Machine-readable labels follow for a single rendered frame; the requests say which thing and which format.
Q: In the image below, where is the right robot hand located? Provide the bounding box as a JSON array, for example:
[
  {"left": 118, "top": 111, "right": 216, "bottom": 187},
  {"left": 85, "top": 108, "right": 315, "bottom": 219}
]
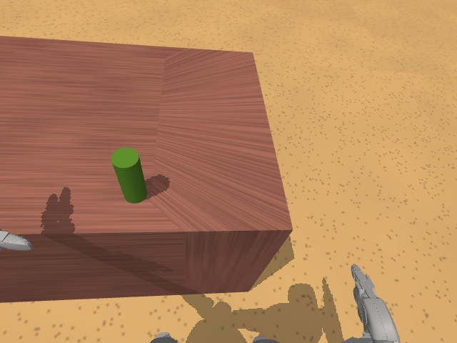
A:
[{"left": 342, "top": 264, "right": 400, "bottom": 343}]

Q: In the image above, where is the left robot hand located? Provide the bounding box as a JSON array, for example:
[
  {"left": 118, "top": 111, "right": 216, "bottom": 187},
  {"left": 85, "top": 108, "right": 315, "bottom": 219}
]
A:
[{"left": 0, "top": 229, "right": 32, "bottom": 251}]

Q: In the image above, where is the can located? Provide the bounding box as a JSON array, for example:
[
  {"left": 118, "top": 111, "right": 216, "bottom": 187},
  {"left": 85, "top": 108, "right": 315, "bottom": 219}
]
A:
[{"left": 111, "top": 147, "right": 147, "bottom": 204}]

